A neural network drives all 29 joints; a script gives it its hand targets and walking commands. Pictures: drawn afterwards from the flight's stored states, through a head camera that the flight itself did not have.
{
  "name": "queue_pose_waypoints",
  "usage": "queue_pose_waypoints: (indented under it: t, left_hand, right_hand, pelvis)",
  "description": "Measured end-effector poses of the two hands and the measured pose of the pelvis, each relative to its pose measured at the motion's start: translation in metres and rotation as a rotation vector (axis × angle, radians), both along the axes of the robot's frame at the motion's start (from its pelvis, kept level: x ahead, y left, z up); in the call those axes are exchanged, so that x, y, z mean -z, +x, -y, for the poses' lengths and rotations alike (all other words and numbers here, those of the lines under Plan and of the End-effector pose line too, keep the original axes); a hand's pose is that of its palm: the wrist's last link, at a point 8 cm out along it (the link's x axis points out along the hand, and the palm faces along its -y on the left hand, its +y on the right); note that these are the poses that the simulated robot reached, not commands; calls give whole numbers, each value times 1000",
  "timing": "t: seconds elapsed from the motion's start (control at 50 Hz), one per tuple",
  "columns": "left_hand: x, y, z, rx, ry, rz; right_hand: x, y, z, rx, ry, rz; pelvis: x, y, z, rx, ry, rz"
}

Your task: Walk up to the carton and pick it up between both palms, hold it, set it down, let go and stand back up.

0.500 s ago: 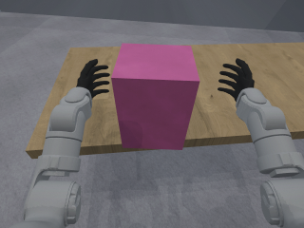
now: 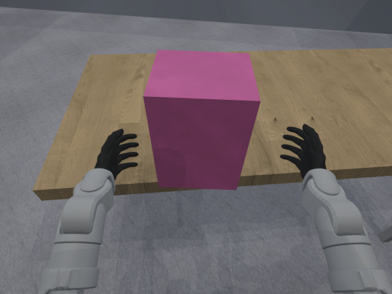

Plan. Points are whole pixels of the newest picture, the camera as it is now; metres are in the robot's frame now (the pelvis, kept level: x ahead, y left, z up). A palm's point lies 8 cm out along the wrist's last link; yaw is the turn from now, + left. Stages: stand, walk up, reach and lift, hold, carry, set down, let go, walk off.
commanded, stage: set down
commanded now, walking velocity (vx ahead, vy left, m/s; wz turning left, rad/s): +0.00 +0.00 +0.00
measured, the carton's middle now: (200, 125) +0.45 +0.02 +0.10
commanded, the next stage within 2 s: none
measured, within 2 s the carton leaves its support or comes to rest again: neither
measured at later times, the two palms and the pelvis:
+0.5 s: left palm (107, 214) +0.27 +0.19 +0.05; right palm (312, 209) +0.27 -0.20 +0.06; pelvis +0.01 +0.00 +0.00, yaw -1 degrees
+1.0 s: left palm (98, 257) +0.20 +0.21 +0.00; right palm (315, 249) +0.21 -0.20 +0.00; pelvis +0.03 +0.00 +0.00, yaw -1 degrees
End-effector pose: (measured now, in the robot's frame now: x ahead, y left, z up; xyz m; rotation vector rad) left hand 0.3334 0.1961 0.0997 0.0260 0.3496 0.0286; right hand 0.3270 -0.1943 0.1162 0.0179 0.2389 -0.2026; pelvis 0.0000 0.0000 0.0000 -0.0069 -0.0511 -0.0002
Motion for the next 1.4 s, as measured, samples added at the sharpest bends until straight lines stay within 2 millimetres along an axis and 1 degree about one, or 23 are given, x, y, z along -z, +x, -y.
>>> queue_pose_waypoints:
  t: [0.04, 0.12, 0.18, 0.26, 0.34, 0.44, 0.5, 0.58, 0.68, 0.76, 0.82, 0.98, 1.08, 1.18, 1.4]
  left_hand:
    - [5, -6, -1, -2, 2, 4]
    - [7, -16, -1, -1, 8, 33]
    - [11, -23, 0, 7, 6, 37]
    - [20, -32, 2, 19, 2, 16]
    - [31, -44, 2, 21, -2, -3]
    - [46, -60, 2, 11, -8, -24]
    - [52, -68, 2, 5, -11, -28]
    - [52, -73, 4, -1, -15, -13]
    - [49, -73, 7, 2, -25, -14]
    - [54, -75, 7, 8, -25, -63]
    - [64, -83, 4, 4, -16, -117]
    - [100, -124, -13, -38, 28, -295]
    - [119, -144, -16, -46, 57, -412]
    - [127, -150, -16, -40, 77, -476]
    - [140, -155, -17, -23, 90, -535]
  right_hand:
    - [5, -4, -2, -8, -1, 1]
    - [13, -10, -4, -31, -8, 7]
    - [17, -13, -4, -38, -11, 8]
    - [23, -20, -1, -34, -10, 8]
    - [33, -33, 2, -28, -8, -6]
    - [50, -51, 3, -30, -11, -45]
    - [57, -60, 2, -41, -14, -63]
    - [57, -65, 1, -62, -19, -62]
    - [54, -61, -1, -83, -23, -61]
    - [59, -63, -1, -80, -24, -99]
    - [69, -71, 0, -69, -29, -150]
    - [107, -111, 9, -49, -52, -331]
    - [129, -129, 15, -45, -53, -440]
    - [144, -136, 16, -39, -42, -502]
    - [160, -147, 11, -24, -21, -547]
  pelvis:
    - [0, 1, 0, 5, 0, -2]
    - [0, 2, 0, 8, -2, -5]
    - [0, 3, 0, 7, -4, -6]
    - [0, 5, 0, 6, -5, -7]
    - [0, 7, 1, 9, -4, -4]
    - [0, 9, 3, 14, -3, -5]
    - [0, 10, 4, 16, -2, -12]
    - [0, 11, 5, 16, -2, -23]
    - [0, 12, 5, 14, -1, -32]
    - [-1, 15, 5, 13, 0, -30]
    - [-1, 19, 5, 14, 0, -24]
    - [-1, 27, 4, 19, 0, -24]
    - [0, 29, 1, 25, 3, -35]
    - [0, 28, -1, 34, 6, -47]
    - [0, 31, -2, 43, 7, -53]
